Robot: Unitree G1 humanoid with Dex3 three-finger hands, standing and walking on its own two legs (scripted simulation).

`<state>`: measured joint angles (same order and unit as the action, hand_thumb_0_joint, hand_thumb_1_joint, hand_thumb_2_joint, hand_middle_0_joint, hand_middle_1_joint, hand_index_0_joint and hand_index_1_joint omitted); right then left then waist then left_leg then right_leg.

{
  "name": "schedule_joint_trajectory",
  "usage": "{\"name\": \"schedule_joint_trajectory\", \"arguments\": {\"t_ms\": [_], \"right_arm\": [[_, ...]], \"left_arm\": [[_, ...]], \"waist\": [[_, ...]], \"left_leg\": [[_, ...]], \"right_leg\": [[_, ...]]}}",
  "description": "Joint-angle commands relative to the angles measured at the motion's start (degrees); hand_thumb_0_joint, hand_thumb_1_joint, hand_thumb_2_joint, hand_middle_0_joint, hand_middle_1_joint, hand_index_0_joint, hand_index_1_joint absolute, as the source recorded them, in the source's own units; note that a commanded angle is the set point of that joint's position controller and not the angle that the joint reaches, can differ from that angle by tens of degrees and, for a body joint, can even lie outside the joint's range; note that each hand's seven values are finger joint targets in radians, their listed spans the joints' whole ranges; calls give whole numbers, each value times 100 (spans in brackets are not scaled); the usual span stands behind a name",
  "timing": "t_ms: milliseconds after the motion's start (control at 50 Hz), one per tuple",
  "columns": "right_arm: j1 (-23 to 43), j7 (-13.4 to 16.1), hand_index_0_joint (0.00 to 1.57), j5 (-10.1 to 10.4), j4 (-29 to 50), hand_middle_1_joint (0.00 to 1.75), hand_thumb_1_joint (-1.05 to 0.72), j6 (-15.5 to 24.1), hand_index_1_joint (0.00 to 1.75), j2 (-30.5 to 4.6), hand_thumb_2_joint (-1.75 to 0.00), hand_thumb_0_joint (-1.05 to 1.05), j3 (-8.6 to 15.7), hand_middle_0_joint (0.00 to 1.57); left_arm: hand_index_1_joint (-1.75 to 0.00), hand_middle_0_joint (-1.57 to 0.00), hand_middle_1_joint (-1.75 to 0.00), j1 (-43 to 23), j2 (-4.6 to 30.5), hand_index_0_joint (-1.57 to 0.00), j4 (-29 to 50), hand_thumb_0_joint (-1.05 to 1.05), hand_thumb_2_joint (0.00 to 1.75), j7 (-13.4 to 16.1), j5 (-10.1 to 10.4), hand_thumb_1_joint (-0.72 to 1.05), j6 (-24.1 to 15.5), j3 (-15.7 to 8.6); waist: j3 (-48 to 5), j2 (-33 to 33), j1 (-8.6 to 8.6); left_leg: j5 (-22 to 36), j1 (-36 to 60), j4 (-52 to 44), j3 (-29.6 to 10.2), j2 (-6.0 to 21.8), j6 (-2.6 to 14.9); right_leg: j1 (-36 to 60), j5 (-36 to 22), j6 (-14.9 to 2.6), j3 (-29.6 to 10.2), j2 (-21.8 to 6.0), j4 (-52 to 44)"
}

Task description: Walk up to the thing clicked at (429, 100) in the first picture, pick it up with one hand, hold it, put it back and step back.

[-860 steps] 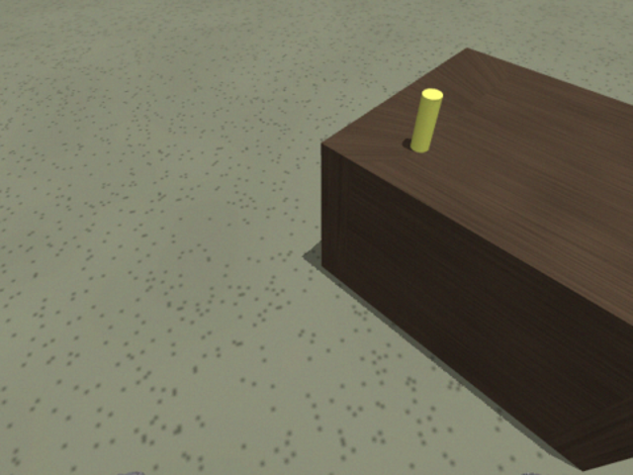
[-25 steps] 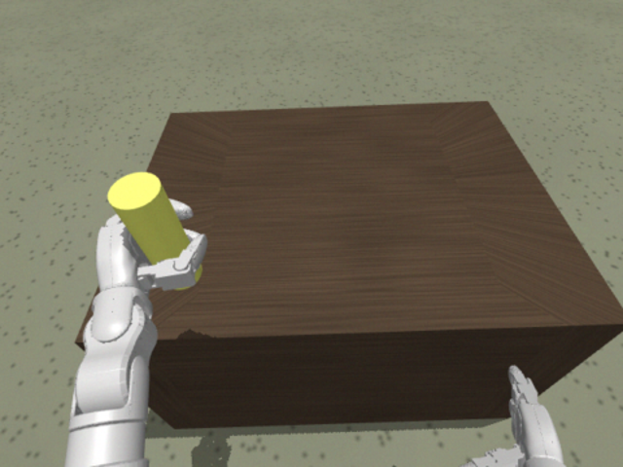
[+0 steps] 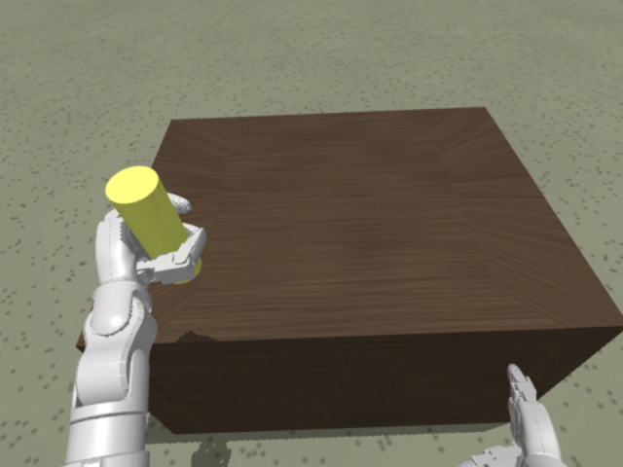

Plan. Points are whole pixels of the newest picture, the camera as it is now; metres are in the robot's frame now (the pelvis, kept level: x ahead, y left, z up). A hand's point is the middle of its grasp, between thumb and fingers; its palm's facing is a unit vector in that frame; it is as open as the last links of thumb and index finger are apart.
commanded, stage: hold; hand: left
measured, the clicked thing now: (161, 231) +0.33 +0.18 +0.17
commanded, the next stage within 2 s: crouch in 0.40 s
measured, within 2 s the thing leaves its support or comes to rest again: neither
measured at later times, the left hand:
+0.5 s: hand (172, 239) +0.33 +0.18 +0.15, palm faces +0.19 -0.98 +0.03, open 6.7 cm
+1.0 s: hand (180, 245) +0.40 +0.21 +0.06, palm faces +0.21 -0.98 +0.00, open 6.7 cm
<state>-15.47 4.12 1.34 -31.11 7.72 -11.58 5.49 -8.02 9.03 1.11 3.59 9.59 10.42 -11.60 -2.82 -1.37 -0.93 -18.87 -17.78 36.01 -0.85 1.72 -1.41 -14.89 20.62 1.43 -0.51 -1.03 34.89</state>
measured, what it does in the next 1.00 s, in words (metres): stands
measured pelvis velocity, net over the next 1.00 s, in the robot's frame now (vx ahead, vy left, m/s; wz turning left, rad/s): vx -0.02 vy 0.00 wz -0.01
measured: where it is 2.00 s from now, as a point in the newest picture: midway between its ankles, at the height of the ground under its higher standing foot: outside the picture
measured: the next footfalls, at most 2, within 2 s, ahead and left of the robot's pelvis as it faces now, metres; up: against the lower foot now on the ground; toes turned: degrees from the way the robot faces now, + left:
none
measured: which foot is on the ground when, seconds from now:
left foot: down 0.00-1.00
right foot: down 0.00-1.00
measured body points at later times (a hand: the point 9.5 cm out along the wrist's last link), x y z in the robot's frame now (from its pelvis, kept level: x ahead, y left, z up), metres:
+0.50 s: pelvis -0.01 +0.00 +0.00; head -0.02 -0.01 +0.45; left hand +0.32 +0.23 +0.15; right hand +0.15 -0.26 -0.07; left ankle +0.00 +0.13 -0.73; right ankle -0.02 -0.14 -0.73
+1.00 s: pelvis -0.02 +0.00 -0.01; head +0.03 +0.02 +0.43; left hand +0.38 +0.26 +0.06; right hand +0.14 -0.27 -0.07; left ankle +0.00 +0.13 -0.73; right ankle -0.02 -0.14 -0.73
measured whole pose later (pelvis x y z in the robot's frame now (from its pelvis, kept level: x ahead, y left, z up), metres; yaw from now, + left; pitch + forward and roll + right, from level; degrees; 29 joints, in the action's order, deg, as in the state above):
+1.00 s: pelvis -0.02 +0.00 -0.01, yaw +0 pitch +7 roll -1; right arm -13.8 3.0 0.5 -28.2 7.8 -12.3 4.4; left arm -27.2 17.8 -38.2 -0.4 8.5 -6.1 -17.4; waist -2.9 0.8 -4.6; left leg -20.0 -30.8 43.3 -0.9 2.1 -1.3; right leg -27.9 21.6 1.5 -0.7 -0.6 42.0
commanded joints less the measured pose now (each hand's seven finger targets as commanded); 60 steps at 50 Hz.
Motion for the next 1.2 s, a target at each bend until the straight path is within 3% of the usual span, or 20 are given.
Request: {"name": "schedule_joint_trajectory", "arguments": {"t_ms": [0, 60, 120, 220, 280, 320, 340, 380, 460, 540, 640, 680, 720, 800, 880, 940, 960, 980, 1120, 1180], "right_arm": [[475, -25, 5, -1, 668, 5, 55, 275, 5, -492, -5, 0, 169, 5], [526, -93, 5, 5, 653, 5, 55, 296, 5, -428, -5, 0, 47, 5], [502, -79, 5, 10, 881, 5, 55, 342, 5, -759, -5, 0, 254, 5], [559, 29, 5, -12, 1085, 5, 55, 410, 5, -1013, -5, 0, 456, 5], [597, 68, 5, -14, 1064, 5, 55, 403, 5, -764, -5, 0, 298, 5], [628, 38, 5, -13, 991, 5, 55, 389, 5, -461, -5, 0, 74, 5], [528, 56, 5, -18, 830, 5, 54, 356, 5, -574, -5, 0, 198, 5], [619, -7, 5, -8, 604, 5, 55, 337, 5, -351, -5, 0, 25, 5], [734, -83, 5, 3, 543, 5, 55, 340, 5, -554, -5, 0, 158, 5], [890, -47, 5, -7, 917, 5, 57, 410, 5, -925, -4, 0, 386, 5], [647, 42, 5, 0, 850, 5, 57, 424, 5, -884, -4, 0, 370, 5], [681, 32, 5, 1, 882, 5, 57, 408, 5, -616, -4, 0, 124, 5], [612, 33, 5, -11, 755, 5, 57, 383, 5, -749, -4, 0, 242, 5], [700, -47, 5, -27, 662, 5, 58, 361, 5, -617, -4, 0, 109, 5], [653, -69, 5, -78, 1104, 5, 58, 388, 5, -837, -4, 0, 203, 5], [362, -72, 5, -86, 1325, 5, 57, 312, 5, -967, -4, 0, 290, 5], [364, -87, 5, -110, 1309, 5, 57, 274, 5, -857, -4, 0, 177, 5], [382, -83, 5, -123, 1381, 5, 57, 264, 5, -1024, -4, 0, 337, 5], [188, -242, 5, -210, 1944, 5, 57, 140, 5, -1021, -4, 0, 329, 5], [112, -291, 5, -245, 2182, 5, 56, 74, 5, -1085, -4, 0, 361, 5]], "left_arm": [[-146, -136, -147, -1842, 765, -139, 988, 0, 134, -64, 67, 48, -298, -343], [-145, -136, -147, -1919, 566, -140, 908, 0, 132, -174, 86, 46, -165, -76], [-143, -134, -144, -2320, 645, -137, 1265, 0, 130, -212, 132, 43, -204, -52], [-141, -132, -142, -2898, 1142, -136, 1791, 0, 127, -10, 56, 44, -524, -474], [-143, -133, -144, -2655, 1153, -136, 1699, 0, 130, 55, 63, 47, -649, -594], [-145, -134, -146, -2285, 853, -137, 1162, 0, 133, 13, 58, 46, -634, -394], [-146, -136, -147, -2523, 1066, -138, 1659, 0, 133, 2, 72, 46, -655, -484], [-147, -137, -148, -2134, 720, -140, 1081, 0, 134, -62, 62, 45, -524, -202], [-147, -138, -148, -1965, 683, -141, 818, 0, 132, -165, 82, 43, -219, -125], [-142, -134, -145, -2525, 830, -138, 1114, 0, 127, -136, 149, 32, -233, -316], [-138, -128, -140, -3129, 1241, -131, 738, 0, 126, -66, 81, 38, -727, -627], [-139, -128, -140, -3206, 1203, -131, 153, 0, 128, -104, 59, 37, -952, -640], [-139, -129, -140, -3223, 1330, -132, -511, 0, 129, -159, 44, 38, -1161, -716], [-144, -133, -145, -3848, 1632, -136, -1465, 0, 135, -293, -77, 45, -1644, -691], [-146, -135, -147, -4630, 1769, -139, -1871, 0, 135, -390, -36, 48, -2122, -597], [-145, -135, -146, -4820, 2239, -138, -2482, 0, 134, -435, -21, 45, -2382, -850], [-145, -134, -146, -4986, 2154, -138, -2632, 0, 134, -470, -18, 45, -2495, -772], [-145, -134, -146, -5016, 2348, -137, -2837, 0, 135, -473, 1, 46, -2596, -940], [-145, -135, -147, -5386, 2778, -138, -3835, 0, 134, -403, -146, 45, -3127, -1235], [-144, -135, -146, -5637, 2727, -139, -4023, 0, 133, -411, -227, 46, -3270, -1120]], "waist": [[-715, -83, 27], [-704, 14, 8], [-1149, 187, -91], [-1752, 163, -61], [-1673, 142, 24], [-1404, 111, 78], [-1506, -134, 83], [-1001, -205, 126], [-542, -211, 77], [-912, 264, -60], [-1357, 558, -139], [-1318, 515, -161], [-1388, 348, -224], [-1363, -324, -269], [-2073, -381, -425], [-2291, -283, -476], [-2319, -207, -470], [-2377, -118, -482], [-2456, -378, -465], [-2731, -446, -577]], "left_leg": [[1310, 564, -510, 190, -143, 147], [1347, 575, -514, 206, -152, 178], [1709, 890, -448, 171, -142, 201], [2050, 1178, -363, 139, -141, 190], [1963, 1075, -358, 147, -161, 195], [1892, 903, -378, 161, -168, 190], [1936, 963, -383, 189, -188, 184], [1560, 716, -506, 188, -177, 155], [881, 465, -718, 179, -145, 146], [945, 703, -691, 132, -112, 180], [1318, 863, -488, 166, -167, 250], [1456, 719, -379, 172, -166, 250], [1486, 604, -280, 185, -193, 256], [1252, 238, -47, 167, -166, 187], [1343, 438, 224, 71, -39, 165], [1731, 290, 465, 71, -38, 212], [1775, 130, 565, 61, -37, 233], [1795, 34, 643, 60, -39, 247], [1646, -430, 912, -34, 17, 149], [1501, -505, 1055, -44, 22, 179]], "right_leg": [[-155, -1496, -88, 247, 100, -595], [-215, -1556, -85, 245, 97, -610], [-85, -1911, -61, 259, 105, -543], [129, -2205, -33, 234, 100, -468], [226, -2113, -26, 224, 83, -476], [229, -2048, -33, 230, 75, -482], [230, -2138, -37, 206, 50, -499], [29, -1733, -83, 259, 82, -544], [-207, -1080, -144, 278, 128, -732], [-129, -1110, -100, 279, 171, -780], [-63, -1562, -5, 163, 80, -647], [-161, -1742, -4, 143, 51, -528], [-250, -1869, -3, 110, 5, -425], [-806, -1609, -85, 136, 13, -129], [-1091, -1604, -110, 205, 102, 168], [-1124, -1929, -93, 183, 119, 337], [-1196, -1966, -83, 172, 116, 402], [-1237, -1995, -73, 158, 118, 455], [-1728, -1574, -175, 193, 175, 815], [-1931, -1481, -176, 176, 196, 927]]}}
